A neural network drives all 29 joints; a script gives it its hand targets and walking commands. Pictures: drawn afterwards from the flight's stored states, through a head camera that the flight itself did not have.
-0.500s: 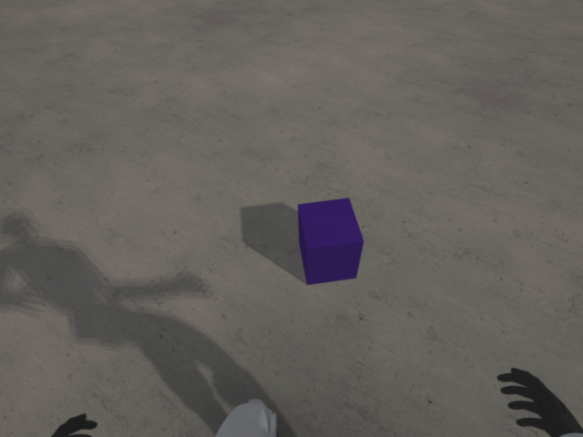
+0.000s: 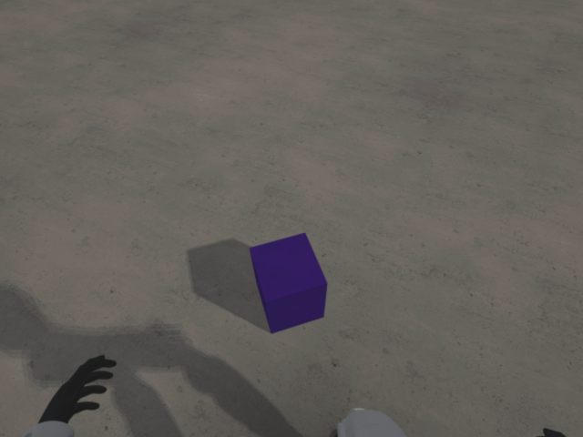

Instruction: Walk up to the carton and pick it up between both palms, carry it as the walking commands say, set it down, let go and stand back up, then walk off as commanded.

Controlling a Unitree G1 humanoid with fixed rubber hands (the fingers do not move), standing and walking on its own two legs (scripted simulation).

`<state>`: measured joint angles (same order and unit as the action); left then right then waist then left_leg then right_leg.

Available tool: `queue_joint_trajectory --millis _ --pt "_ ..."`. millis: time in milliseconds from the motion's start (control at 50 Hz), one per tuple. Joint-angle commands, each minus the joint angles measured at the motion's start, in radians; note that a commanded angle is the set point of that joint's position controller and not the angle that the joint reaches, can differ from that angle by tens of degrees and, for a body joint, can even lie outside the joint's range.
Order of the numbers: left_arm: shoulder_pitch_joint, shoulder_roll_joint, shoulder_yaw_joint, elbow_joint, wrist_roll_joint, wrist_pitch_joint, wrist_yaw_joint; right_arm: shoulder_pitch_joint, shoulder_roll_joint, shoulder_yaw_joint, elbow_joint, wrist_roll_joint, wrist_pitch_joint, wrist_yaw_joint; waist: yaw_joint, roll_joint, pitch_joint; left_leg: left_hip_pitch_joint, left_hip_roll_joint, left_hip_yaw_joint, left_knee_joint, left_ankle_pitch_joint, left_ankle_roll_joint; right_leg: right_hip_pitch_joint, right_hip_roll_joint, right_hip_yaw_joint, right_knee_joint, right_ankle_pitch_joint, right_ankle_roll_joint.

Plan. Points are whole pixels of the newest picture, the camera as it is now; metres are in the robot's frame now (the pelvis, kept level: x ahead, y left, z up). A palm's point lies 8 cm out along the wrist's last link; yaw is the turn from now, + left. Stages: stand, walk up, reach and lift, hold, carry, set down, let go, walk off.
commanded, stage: walk up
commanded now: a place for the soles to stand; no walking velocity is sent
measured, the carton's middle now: (288, 283) +0.67 +0.02 -0.62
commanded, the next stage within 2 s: none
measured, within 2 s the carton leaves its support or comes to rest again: neither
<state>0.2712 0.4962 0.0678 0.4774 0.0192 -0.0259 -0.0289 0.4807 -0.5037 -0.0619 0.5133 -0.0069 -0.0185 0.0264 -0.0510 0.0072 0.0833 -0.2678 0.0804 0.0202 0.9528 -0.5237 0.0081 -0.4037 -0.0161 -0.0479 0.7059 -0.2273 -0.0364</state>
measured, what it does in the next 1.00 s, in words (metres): walks ahead: left foot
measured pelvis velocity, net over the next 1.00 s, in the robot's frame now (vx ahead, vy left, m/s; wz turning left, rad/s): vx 0.13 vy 0.00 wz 0.04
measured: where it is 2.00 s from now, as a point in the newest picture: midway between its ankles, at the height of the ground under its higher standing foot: (332, 420)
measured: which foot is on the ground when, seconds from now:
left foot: up 0.00-0.24, down 0.26-1.00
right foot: down 0.00-0.88, up 0.90-1.00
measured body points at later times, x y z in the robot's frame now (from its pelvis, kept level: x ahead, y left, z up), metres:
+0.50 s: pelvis +0.13 +0.03 +0.01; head +0.14 +0.04 +0.46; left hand +0.25 +0.35 -0.07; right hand +0.33 -0.28 -0.03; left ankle +0.17 +0.15 -0.71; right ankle +0.09 -0.11 -0.71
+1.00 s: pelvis +0.13 +0.00 +0.03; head +0.15 +0.01 +0.47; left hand +0.26 +0.35 -0.06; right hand +0.20 -0.35 -0.06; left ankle +0.17 +0.15 -0.71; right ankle +0.12 -0.13 -0.68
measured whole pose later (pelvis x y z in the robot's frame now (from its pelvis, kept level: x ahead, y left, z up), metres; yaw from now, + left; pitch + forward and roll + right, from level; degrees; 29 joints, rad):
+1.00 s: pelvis +0.13 +0.00 +0.03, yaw +2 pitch -2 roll +1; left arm 0.16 0.46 0.11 0.77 0.06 0.03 -0.08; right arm 0.30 -0.46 -0.07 0.85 -0.05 -0.03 -0.05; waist -0.02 -0.04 0.07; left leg -0.27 0.05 0.02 0.48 -0.20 0.04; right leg -0.33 -0.05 0.01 0.82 -0.53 -0.02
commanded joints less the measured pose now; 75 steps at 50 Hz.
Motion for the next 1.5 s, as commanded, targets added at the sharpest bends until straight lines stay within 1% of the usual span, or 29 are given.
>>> queue_joint_trajectory --millis 0,120,160,200,220,240,260,300,360,440,820,840,880,900,940,1020,1060,1080,1100,1120,1140,1200,1280,1340,1380,1400,1420,1440,1480 --pt "0.218 0.266 0.095 -0.035 -0.013 -0.008 0.039 -0.101 -0.182 -0.054 -0.136 0.012 -0.009 -0.016 0.152 -0.077 -0.046 -0.483 -0.043 -0.136 0.329 -0.031 0.01 0.363 -0.394 0.618 -0.39 -0.361 -0.27" --pt "0.058 0.189 0.055 -0.046 0.002 -0.018 0.026 -0.061 -0.113 -0.03 -0.055 -0.002 -0.001 -0.004 0.063 -0.193 0.01 -0.148 0.0 -0.001 -0.077 0.117 -0.012 0.067 -0.235 0.176 -0.334 0.121 -0.176" --pt "0.032 0.171 0.035 -0.046 -0.009 -0.016 0.021 -0.09 -0.093 -0.027 -0.038 0.006 0.0 -0.014 0.048 -0.18 -0.027 -0.005 -0.034 0.03 -0.198 0.268 -0.005 0.019 -0.212 0.111 -0.233 0.303 -0.135" --pt "0.016 0.163 0.02 -0.035 -0.031 -0.009 0.015 -0.108 -0.108 -0.03 -0.009 0.002 -0.004 -0.024 0.018 -0.141 -0.061 0.146 -0.073 0.047 -0.357 0.424 0.021 -0.032 -0.179 0.074 -0.12 0.229 -0.069" --pt "0.018 0.14 0.009 -0.036 -0.034 -0.008 0.012 -0.112 -0.148 -0.038 0.0 -0.003 -0.005 -0.03 0.003 -0.084 -0.092 0.217 -0.024 -0.025 -0.396 0.462 0.042 -0.066 -0.167 0.07 -0.066 0.099 -0.026" --pt "0.057 0.085 -0.007 -0.038 -0.032 -0.006 0.012 -0.138 -0.202 -0.044 -0.004 -0.003 -0.009 -0.037 0.015 0.089 -0.13 0.209 0.157 -0.271 -0.475 0.493 0.082 -0.083 -0.106 0.023 0.07 -0.13 0.034" --pt "0.127 0.105 -0.002 -0.017 -0.045 0.016 0.027 -0.198 -0.233 -0.038 -0.027 0.011 -0.008 -0.041 0.034 0.11 -0.14 0.046 0.314 -0.456 -0.531 0.408 0.208 0.031 -0.039 0.033 0.095 -0.338 0.042" --pt "0.082 0.163 0.009 0.017 -0.045 0.026 0.039 -0.26 -0.211 -0.02 -0.002 0.013 -0.003 -0.035 0.049 0.103 -0.061 -0.067 0.221 -0.341 -0.5 0.264 0.174 0.121 -0.058 0.072 -0.026 -0.235 0.014" --pt "0.013 0.202 0.006 0.075 -0.038 -0.007 0.033 -0.322 -0.152 0.005 0.035 0.035 -0.009 -0.02 0.038 0.054 -0.049 -0.01 0.066 -0.127 -0.373 0.533 0.03 0.129 -0.153 0.189 -0.215 0.039 -0.004" --pt "0.003 0.163 -0.013 0.161 -0.052 -0.009 0.035 -0.322 -0.169 0.005 0.112 0.034 -0.016 -0.03 0.044 0.03 -0.181 0.129 0.105 -0.12 -0.353 0.824 0.072 0.227 -0.108 0.092 -0.15 0.221 0.01" --pt "-0.192 0.122 -0.011 0.462 -0.04 0.004 0.03 -0.463 -0.112 0.012 0.402 0.024 -0.006 -0.026 0.046 -0.009 -0.089 0.161 0.07 -0.069 -0.597 0.499 0.031 0.275 -0.125 0.081 -0.411 0.08 0.011" --pt "-0.145 0.173 0.053 0.389 0.02 0.016 0.0 -0.247 -0.178 -0.037 0.392 0.0 -0.008 -0.046 0.013 -0.047 -0.108 0.18 0.078 -0.148 -0.563 0.141 0.099 0.198 -0.074 0.007 -0.266 -0.28 -0.021" --pt "-0.178 0.096 0.056 0.3 0.041 0.034 -0.028 -0.137 -0.257 -0.067 0.376 -0.035 -0.002 -0.067 -0.025 0.111 -0.027 0.248 0.252 -0.499 -0.718 -0.191 0.226 -0.125 -0.013 0.018 0.006 -0.41 -0.016" --pt "-0.194 0.081 0.061 0.259 0.049 0.044 -0.038 -0.125 -0.256 -0.075 0.349 -0.048 -0.005 -0.08 -0.028 0.118 0.011 0.218 0.31 -0.583 -0.76 -0.259 0.275 -0.214 -0.055 0.091 0.142 -0.409 -0.005" --pt "-0.172 0.079 0.076 0.196 0.048 0.05 -0.053 -0.164 -0.242 -0.088 0.286 -0.052 -0.02 -0.099 0.014 0.078 0.016 0.157 0.296 -0.521 -0.765 -0.208 0.259 -0.219 -0.109 0.15 0.18 -0.325 0.015" --pt "-0.041 0.08 0.1 0.144 0.043 0.071 -0.084 -0.206 -0.24 -0.101 0.179 -0.043 -0.027 -0.099 0.064 0.148 -0.062 -0.064 0.205 -0.305 -0.735 -0.104 0.189 0.05 -0.08 0.081 0.09 -0.228 0.015" --pt "0.084 0.077 0.111 0.141 0.029 0.08 -0.09 -0.264 -0.234 -0.101 0.129 -0.038 -0.015 -0.099 0.138 0.157 -0.067 -0.288 0.133 -0.177 -0.643 -0.147 0.136 0.318 -0.048 0.022 -0.027 -0.118 -0.011" --pt "0.187 0.095 0.123 0.165 0.026 0.078 -0.084 -0.266 -0.197 -0.09 0.113 -0.042 -0.005 -0.099 0.186 0.075 -0.08 -0.416 0.06 -0.099 -0.479 -0.2 0.103 0.483 0.004 -0.021 -0.08 -0.116 -0.016" --pt "0.283 0.148 0.139 0.171 0.028 0.073 -0.07 -0.263 -0.129 -0.067 0.085 -0.043 0.0 -0.099 0.247 -0.164 -0.062 -0.526 -0.05 -0.009 -0.169 -0.25 0.074 0.522 -0.048 0.064 -0.229 -0.286 -0.038" --pt "0.22 0.224 0.141 0.094 0.036 0.061 -0.054 -0.241 -0.042 -0.036 0.038 -0.005 0.001 -0.104 0.226 -0.344 -0.003 -0.596 -0.161 -0.024 0.105 -0.193 0.019 0.331 -0.314 0.504 -0.509 -0.644 -0.14" --pt "0.108 0.23 0.14 0.036 0.022 0.058 -0.036 -0.218 -0.11 -0.05 0.029 0.011 0.002 -0.115 0.167 -0.206 0.046 -0.522 -0.093 -0.15 0.201 -0.088 0.025 0.159 -0.373 0.598 -0.574 -0.756 -0.218" --pt "-0.013 0.186 0.125 -0.016 0.029 0.053 -0.022 -0.049 -0.192 -0.077 0.057 0.014 0.007 -0.087 0.048 -0.171 0.043 -0.306 -0.027 -0.073 0.165 0.091 0.001 0.06 -0.287 0.383 -0.521 -0.65 -0.192" --pt "0.055 0.176 0.104 -0.015 0.03 0.037 -0.015 -0.113 -0.128 -0.052 0.006 0.007 0.008 -0.042 0.085 -0.166 0.085 -0.115 -0.041 -0.022 -0.122 0.093 0.011 0.011 -0.271 0.22 -0.471 -0.47 -0.163" --pt "0.045 0.174 0.085 -0.022 0.015 0.04 -0.015 -0.099 -0.114 -0.047 0.0 0.008 0.002 -0.039 0.05 -0.108 0.048 0.103 -0.107 0.034 -0.344 0.215 0.029 -0.033 -0.242 0.139 -0.351 -0.456 -0.119" --pt "0.062 0.114 0.055 -0.021 0.011 0.036 -0.015 -0.049 -0.148 -0.061 0.006 0.005 -0.007 -0.055 -0.005 -0.014 -0.004 0.3 -0.072 -0.097 -0.467 0.162 0.06 -0.132 -0.203 0.071 -0.133 -0.385 -0.045" --pt "0.062 0.057 0.037 -0.058 0.002 0.027 -0.019 -0.042 -0.228 -0.079 -0.011 -0.005 -0.014 -0.066 -0.016 0.173 -0.056 0.341 0.178 -0.505 -0.568 0.02 0.153 -0.239 -0.095 -0.027 0.15 -0.343 0.027" --pt "0.06 0.116 0.055 -0.073 0.002 0.039 -0.011 -0.058 -0.277 -0.089 -0.024 -0.01 -0.012 -0.074 -0.013 0.16 -0.019 0.215 0.312 -0.74 -0.635 -0.008 0.294 -0.279 -0.042 0.03 0.28 -0.417 0.043" --pt "0.026 0.161 0.066 -0.078 0.003 0.05 -0.006 -0.059 -0.259 -0.088 -0.02 -0.008 -0.014 -0.081 -0.025 0.086 0.007 0.17 0.305 -0.69 -0.613 0.062 0.327 -0.265 -0.077 0.096 0.371 -0.384 0.044" --pt "0.055 0.154 0.053 -0.054 -0.007 0.049 -0.003 -0.112 -0.235 -0.073 -0.035 -0.014 -0.021 -0.084 0.009 0.094 0.012 0.108 0.229 -0.522 -0.556 0.213 0.285 -0.218 -0.094 0.124 0.362 -0.307 0.049"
